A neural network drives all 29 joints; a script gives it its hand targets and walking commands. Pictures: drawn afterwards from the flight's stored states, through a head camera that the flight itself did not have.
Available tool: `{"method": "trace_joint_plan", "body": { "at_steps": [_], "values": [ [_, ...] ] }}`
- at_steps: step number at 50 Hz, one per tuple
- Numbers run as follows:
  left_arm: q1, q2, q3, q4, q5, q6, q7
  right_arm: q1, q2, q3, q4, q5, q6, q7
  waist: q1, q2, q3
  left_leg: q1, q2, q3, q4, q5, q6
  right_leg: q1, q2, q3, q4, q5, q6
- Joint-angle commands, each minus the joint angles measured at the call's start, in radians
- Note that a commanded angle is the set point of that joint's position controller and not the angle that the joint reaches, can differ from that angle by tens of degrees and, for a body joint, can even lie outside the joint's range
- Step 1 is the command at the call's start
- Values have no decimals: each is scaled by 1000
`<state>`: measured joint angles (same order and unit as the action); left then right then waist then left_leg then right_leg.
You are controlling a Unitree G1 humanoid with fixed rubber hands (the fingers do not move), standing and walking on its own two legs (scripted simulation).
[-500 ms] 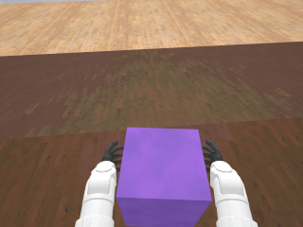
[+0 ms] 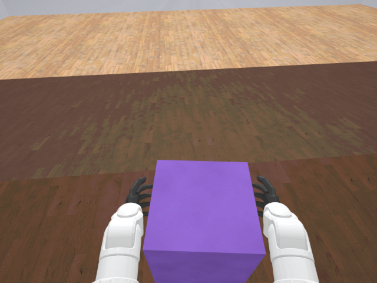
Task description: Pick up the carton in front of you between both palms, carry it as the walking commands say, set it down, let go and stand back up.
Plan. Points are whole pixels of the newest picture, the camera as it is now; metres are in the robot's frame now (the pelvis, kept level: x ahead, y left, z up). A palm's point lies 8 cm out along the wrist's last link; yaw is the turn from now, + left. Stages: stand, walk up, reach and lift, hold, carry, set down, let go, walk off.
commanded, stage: hold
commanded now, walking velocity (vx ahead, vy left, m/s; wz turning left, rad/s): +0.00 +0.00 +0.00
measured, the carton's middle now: (200, 226) +0.28 +0.00 -0.03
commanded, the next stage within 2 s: carry in 0.70 s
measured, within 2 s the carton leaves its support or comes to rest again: neither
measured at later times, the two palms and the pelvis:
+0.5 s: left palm (132, 209) +0.28 +0.15 +0.05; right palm (271, 209) +0.28 -0.15 +0.05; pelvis -0.01 +0.00 +0.00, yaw +0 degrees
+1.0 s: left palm (142, 183) +0.33 +0.14 +0.06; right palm (271, 183) +0.34 -0.16 +0.06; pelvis +0.06 -0.01 -0.02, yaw +1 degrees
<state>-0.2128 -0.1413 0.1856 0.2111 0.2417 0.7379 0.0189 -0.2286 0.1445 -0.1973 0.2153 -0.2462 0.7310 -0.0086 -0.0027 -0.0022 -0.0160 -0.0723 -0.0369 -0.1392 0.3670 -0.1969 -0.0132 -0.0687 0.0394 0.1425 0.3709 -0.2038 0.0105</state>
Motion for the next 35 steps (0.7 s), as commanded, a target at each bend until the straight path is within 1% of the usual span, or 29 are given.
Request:
{"method": "trace_joint_plan", "body": {
  "at_steps": [1, 3, 5, 10, 17, 25, 34, 35],
  "values": [
    [-526, -917, -559, -72, -260, -16, -249, -465, 936, 552, -29, 247, -2, 240, 0, 0, -203, 63, -62, 68, -50, 182, -8, 50, 57, -64, -51, 203, 16],
    [-535, -907, -529, -40, -241, -8, -252, -479, 925, 524, 2, 232, 5, 245, 3, 1, -149, 41, -59, 72, -58, 108, -4, 24, 55, -68, -60, 125, 11],
    [-562, -915, -518, -28, -238, -9, -258, -512, 931, 518, 11, 232, 4, 251, 5, 1, -144, 33, -57, 75, -56, 76, -2, 15, 53, -71, -60, 92, 8],
    [-630, -944, -534, -34, -253, -19, -266, -577, 957, 531, 9, 244, -6, 258, 2, 1, -199, 47, -56, 75, -42, 82, -1, 17, 52, -71, -48, 95, 6],
    [-657, -951, -533, -14, -251, -22, -266, -599, 957, 522, 30, 237, -11, 260, -2, 3, -209, 42, -53, 76, -38, 58, -2, 11, 51, -73, -42, 66, 4],
    [-637, -951, -524, -7, -245, -19, -264, -586, 950, 517, 32, 233, -9, 261, 1, 4, -214, 52, -53, 75, -40, 96, -4, 22, 54, -75, -43, 101, 5],
    [-592, -944, -535, -42, -252, -16, -258, -539, 946, 527, -1, 239, -5, 256, 1, 4, -224, 73, -56, 71, -43, 166, -6, 46, 57, -72, -45, 174, 7],
    [-609, -935, -540, -56, -254, -12, -258, -556, 930, 524, -8, 246, -2, 254, 3, 23, -214, -54, 118, 52, 42, 46, 9, -69, -114, -44, 42, 48, -8]
  ]
}}
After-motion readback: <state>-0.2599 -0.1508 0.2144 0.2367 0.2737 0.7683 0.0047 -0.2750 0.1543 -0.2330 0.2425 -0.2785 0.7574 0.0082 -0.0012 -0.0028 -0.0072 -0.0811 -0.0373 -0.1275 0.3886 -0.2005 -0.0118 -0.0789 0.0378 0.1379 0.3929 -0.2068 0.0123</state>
